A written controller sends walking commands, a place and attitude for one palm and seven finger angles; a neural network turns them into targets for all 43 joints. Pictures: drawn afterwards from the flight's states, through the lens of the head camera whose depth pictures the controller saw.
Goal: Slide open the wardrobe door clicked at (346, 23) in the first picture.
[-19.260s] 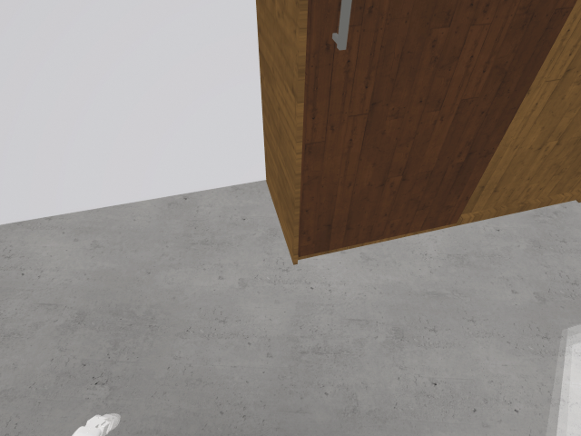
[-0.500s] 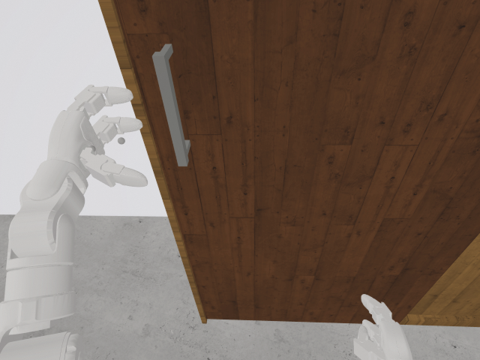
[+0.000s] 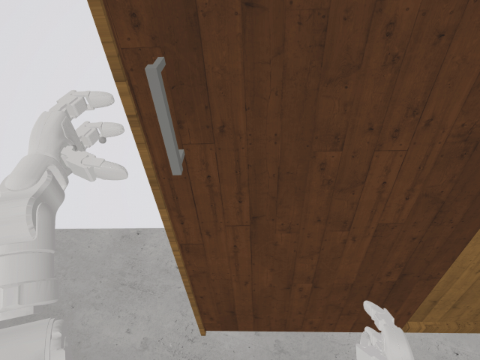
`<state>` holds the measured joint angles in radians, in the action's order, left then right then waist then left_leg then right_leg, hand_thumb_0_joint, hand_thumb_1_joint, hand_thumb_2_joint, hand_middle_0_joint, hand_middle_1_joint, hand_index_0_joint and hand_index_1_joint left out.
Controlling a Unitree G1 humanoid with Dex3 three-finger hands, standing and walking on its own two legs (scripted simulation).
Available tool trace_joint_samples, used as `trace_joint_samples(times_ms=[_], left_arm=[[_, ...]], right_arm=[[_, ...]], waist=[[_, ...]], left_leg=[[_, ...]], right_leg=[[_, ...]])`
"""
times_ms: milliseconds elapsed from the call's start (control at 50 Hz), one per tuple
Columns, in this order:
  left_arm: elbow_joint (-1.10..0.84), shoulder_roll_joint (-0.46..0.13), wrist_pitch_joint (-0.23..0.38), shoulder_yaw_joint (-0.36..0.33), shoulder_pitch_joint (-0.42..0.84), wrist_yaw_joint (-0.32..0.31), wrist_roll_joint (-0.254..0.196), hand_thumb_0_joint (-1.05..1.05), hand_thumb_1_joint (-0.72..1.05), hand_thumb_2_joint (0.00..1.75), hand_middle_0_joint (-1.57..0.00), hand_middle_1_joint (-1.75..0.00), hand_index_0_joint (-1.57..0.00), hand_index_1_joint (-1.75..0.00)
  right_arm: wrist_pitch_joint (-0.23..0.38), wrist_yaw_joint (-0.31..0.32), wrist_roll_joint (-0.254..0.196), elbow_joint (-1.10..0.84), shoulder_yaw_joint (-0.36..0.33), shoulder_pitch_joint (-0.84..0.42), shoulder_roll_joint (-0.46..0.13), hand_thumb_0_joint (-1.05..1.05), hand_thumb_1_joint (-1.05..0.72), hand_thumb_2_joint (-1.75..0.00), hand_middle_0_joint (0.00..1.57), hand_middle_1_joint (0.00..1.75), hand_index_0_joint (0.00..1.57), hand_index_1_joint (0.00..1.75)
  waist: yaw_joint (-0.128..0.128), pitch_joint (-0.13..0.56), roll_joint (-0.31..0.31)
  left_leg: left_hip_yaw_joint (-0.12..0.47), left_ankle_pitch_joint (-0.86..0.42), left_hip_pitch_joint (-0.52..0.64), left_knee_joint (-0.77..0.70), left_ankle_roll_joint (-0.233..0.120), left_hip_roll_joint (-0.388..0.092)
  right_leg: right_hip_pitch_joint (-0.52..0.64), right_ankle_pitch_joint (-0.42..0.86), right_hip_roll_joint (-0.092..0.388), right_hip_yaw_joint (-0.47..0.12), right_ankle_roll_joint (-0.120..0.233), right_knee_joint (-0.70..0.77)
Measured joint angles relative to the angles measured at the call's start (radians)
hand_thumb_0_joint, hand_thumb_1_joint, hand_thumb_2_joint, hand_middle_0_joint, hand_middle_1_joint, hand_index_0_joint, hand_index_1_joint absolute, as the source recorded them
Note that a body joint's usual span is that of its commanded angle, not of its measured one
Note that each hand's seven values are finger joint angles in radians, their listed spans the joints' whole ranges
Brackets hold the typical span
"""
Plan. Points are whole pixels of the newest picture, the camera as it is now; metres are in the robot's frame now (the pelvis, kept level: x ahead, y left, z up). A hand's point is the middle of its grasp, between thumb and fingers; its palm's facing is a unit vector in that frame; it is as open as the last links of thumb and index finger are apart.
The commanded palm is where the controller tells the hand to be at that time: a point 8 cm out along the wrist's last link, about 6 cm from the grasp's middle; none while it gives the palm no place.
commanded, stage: move the hooked fingers beside the handle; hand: left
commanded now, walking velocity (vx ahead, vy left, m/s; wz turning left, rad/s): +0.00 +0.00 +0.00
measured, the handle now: (169, 120) +0.43 +0.15 +0.24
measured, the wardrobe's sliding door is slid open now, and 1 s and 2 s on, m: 0.00 0.00 0.00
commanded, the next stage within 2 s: feel for the door with the fingertips in 1.92 s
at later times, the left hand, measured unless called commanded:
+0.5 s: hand (125, 160) +0.35 +0.21 +0.21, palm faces +0.05 -1.00 -0.06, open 14.0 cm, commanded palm +0.32 +0.26 +0.25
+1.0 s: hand (109, 133) +0.34 +0.21 +0.26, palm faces +0.13 -0.99 -0.04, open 14.0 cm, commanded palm +0.31 +0.26 +0.24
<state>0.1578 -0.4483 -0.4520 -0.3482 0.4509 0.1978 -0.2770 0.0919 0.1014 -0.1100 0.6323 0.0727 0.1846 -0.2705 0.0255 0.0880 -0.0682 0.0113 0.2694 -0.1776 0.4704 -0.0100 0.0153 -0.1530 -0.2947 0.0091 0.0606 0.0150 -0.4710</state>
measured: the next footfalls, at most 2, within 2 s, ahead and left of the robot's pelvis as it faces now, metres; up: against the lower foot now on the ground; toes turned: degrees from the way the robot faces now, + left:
none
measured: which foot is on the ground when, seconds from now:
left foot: down 0.00-1.00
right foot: down 0.00-1.00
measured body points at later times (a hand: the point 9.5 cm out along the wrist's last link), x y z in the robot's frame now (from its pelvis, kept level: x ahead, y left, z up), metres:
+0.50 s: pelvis +0.00 +0.00 +0.00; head -0.02 -0.03 +0.45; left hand +0.34 +0.26 +0.22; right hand +0.18 -0.24 -0.08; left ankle -0.01 +0.11 -0.74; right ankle -0.02 -0.11 -0.74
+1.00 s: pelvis +0.00 +0.00 +0.00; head -0.03 -0.02 +0.45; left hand +0.33 +0.27 +0.27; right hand +0.20 -0.22 -0.07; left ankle -0.01 +0.12 -0.74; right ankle -0.02 -0.11 -0.74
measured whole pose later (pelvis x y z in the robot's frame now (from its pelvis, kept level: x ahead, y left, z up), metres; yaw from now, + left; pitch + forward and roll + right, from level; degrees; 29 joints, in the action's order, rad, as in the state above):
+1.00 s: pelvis +0.00 +0.00 +0.00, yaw +0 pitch -2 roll +0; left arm 0.06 -0.40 -0.39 -0.33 0.45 0.13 -0.26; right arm 0.10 0.10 -0.09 0.63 0.09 0.15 -0.24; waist 0.03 0.07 -0.05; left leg 0.01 0.27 -0.17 0.47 -0.01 0.01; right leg -0.15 -0.30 0.01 0.06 0.02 -0.47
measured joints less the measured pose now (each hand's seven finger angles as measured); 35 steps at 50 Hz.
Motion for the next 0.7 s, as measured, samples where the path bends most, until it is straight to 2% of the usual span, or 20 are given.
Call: trace_joint_samples(times_ms=[40, 80, 120, 160, 200, 240, 280, 360, 420, 460, 520, 580, 620, 700], left_arm=[[0.032, -0.004, -0.040, 0.016, -0.011, 0.005, 0.002, -0.01, -0.50, 0.30, -0.30, -1.20, -0.30, -1.20], [0.023, 0.013, -0.045, 0.033, -0.037, 0.003, 0.003, -0.01, -0.50, 0.30, -0.30, -1.20, -0.30, -1.20], [-0.028, 0.045, -0.017, 0.042, -0.067, -0.005, 0.003, -0.01, -0.50, 0.30, -0.30, -1.20, -0.30, -1.20], [-0.090, 0.073, 0.036, 0.040, -0.085, -0.016, -0.002, -0.02, -0.50, 0.30, -0.30, -1.20, -0.30, -1.20], [-0.134, 0.080, 0.090, 0.030, -0.083, -0.028, -0.001, -0.02, -0.50, 0.30, -0.30, -1.20, -0.30, -1.20], [-0.127, 0.069, 0.116, 0.015, -0.048, -0.035, 0.001, -0.02, -0.50, 0.30, -0.30, -1.20, -0.30, -1.20], [-0.062, 0.039, 0.101, 0.002, 0.006, -0.031, 0.004, -0.02, -0.50, 0.30, -0.30, -1.20, -0.30, -1.20], [0.118, -0.034, -0.004, 0.016, 0.082, 0.000, 0.011, -0.01, -0.50, 0.30, -0.30, -1.20, -0.30, -1.20], [0.133, -0.029, -0.036, 0.034, 0.040, 0.019, 0.014, -0.01, -0.50, 0.30, -0.30, -1.20, -0.30, -1.20], [0.056, 0.011, -0.008, 0.042, -0.018, 0.017, 0.008, -0.01, -0.50, 0.30, -0.29, -1.20, -0.29, -1.20], [-0.092, 0.074, 0.078, 0.038, -0.087, 0.004, -0.008, -0.02, -0.50, 0.30, -0.29, -1.20, -0.29, -1.20], [-0.158, 0.085, 0.134, 0.013, -0.089, -0.019, -0.012, -0.02, -0.50, 0.30, -0.30, -1.20, -0.30, -1.20], [-0.134, 0.059, 0.119, -0.007, -0.054, -0.033, -0.003, -0.02, -0.50, 0.30, -0.30, -1.20, -0.30, -1.20], [0.000, -0.011, 0.007, -0.011, 0.016, -0.028, 0.014, -0.02, -0.50, 0.30, -0.30, -1.20, -0.30, -1.20]], right_arm=[[-0.005, -0.001, -0.003, -0.012, -0.003, -0.008, -0.007, 0.01, -0.90, -0.90, 0.20, 0.30, 0.20, 0.30], [-0.005, 0.000, -0.001, -0.020, -0.007, -0.015, -0.011, 0.01, -0.90, -0.90, 0.20, 0.30, 0.20, 0.30], [0.001, 0.003, 0.005, -0.024, -0.008, -0.018, -0.008, 0.01, -0.90, -0.90, 0.20, 0.30, 0.20, 0.30], [0.011, 0.006, 0.014, -0.019, -0.005, -0.022, 0.000, 0.01, -0.90, -0.90, 0.20, 0.30, 0.20, 0.30], [0.019, 0.007, 0.021, -0.012, 0.000, -0.022, 0.012, 0.01, -0.90, -0.90, 0.20, 0.30, 0.20, 0.30], [0.023, 0.008, 0.020, -0.004, 0.005, -0.021, 0.021, 0.01, -0.90, -0.90, 0.20, 0.30, 0.20, 0.30], [0.019, 0.007, 0.014, 0.003, 0.010, -0.020, 0.025, 0.01, -0.90, -0.90, 0.20, 0.30, 0.20, 0.30], [-0.004, 0.002, -0.004, -0.003, 0.014, -0.016, 0.011, 0.01, -0.90, -0.90, 0.20, 0.30, 0.20, 0.30], [-0.014, -0.002, -0.005, -0.020, 0.002, -0.006, -0.005, 0.01, -0.90, -0.90, 0.20, 0.30, 0.20, 0.30], [-0.009, -0.001, 0.001, -0.025, -0.006, 0.004, -0.011, 0.01, -0.90, -0.90, 0.20, 0.30, 0.20, 0.30], [0.004, 0.002, 0.014, -0.016, -0.009, 0.013, -0.005, 0.01, -0.90, -0.90, 0.20, 0.30, 0.20, 0.30], [0.015, 0.001, 0.022, 0.001, -0.004, 0.016, 0.011, 0.01, -0.90, -0.90, 0.20, 0.30, 0.20, 0.30], [0.014, 0.000, 0.018, 0.006, -0.001, 0.015, 0.019, 0.01, -0.90, -0.90, 0.20, 0.30, 0.20, 0.30], [-0.004, -0.005, 0.000, -0.004, 0.003, 0.005, 0.009, 0.01, -0.90, -0.90, 0.20, 0.30, 0.20, 0.30]], waist=[[-0.003, -0.002, -0.010], [-0.003, -0.015, -0.012], [0.001, -0.032, -0.005], [0.004, -0.045, 0.008], [0.005, -0.046, 0.018], [0.007, -0.036, 0.022], [0.005, -0.021, 0.018], [-0.006, -0.003, -0.001], [-0.012, -0.012, -0.015], [-0.011, -0.027, -0.013], [-0.006, -0.043, 0.005], [-0.005, -0.034, 0.020], [-0.005, -0.020, 0.022], [-0.006, -0.002, 0.000]], left_leg=[[0.003, -0.002, -0.013, 0.005, -0.001, 0.002], [0.005, -0.004, -0.020, 0.008, -0.003, 0.004], [0.005, -0.007, -0.019, 0.007, -0.003, 0.005], [0.005, -0.008, -0.012, 0.004, -0.001, 0.004], [0.004, -0.008, -0.002, 0.000, 0.002, 0.001], [0.003, -0.005, 0.006, -0.002, 0.004, -0.002], [0.005, -0.002, 0.007, -0.001, 0.006, -0.005], [0.010, -0.003, -0.016, 0.005, 0.004, -0.004], [0.007, -0.007, -0.032, 0.005, 0.000, 0.000], [0.004, -0.009, -0.032, 0.004, -0.002, 0.002], [-0.002, -0.007, -0.017, -0.001, -0.002, 0.003], [-0.006, 0.000, 0.002, -0.004, 0.001, -0.001], [-0.008, 0.004, 0.010, -0.004, 0.003, -0.004], [-0.003, 0.005, 0.000, 0.002, 0.002, -0.003]], right_leg=[[-0.011, 0.001, 0.002, 0.003, -0.001, -0.005], [-0.018, 0.001, 0.004, 0.005, -0.002, -0.009], [-0.019, 0.001, 0.005, 0.006, -0.001, -0.012], [-0.014, 0.001, 0.004, 0.005, 0.001, -0.013], [-0.005, 0.001, 0.001, 0.004, 0.003, -0.009], [0.004, 0.000, -0.002, 0.003, 0.005, -0.004], [0.008, 0.001, -0.005, 0.004, 0.006, 0.000], [-0.011, 0.003, -0.004, 0.009, 0.004, 0.001], [-0.028, 0.007, 0.000, 0.007, 0.001, -0.002], [-0.031, 0.006, 0.002, 0.004, 0.000, -0.007], [-0.023, 0.002, 0.003, -0.002, 0.000, -0.010], [-0.006, -0.003, -0.001, -0.007, 0.002, -0.007], [0.003, -0.005, -0.003, -0.008, 0.003, -0.003], [-0.001, -0.003, -0.003, -0.003, 0.002, 0.000]])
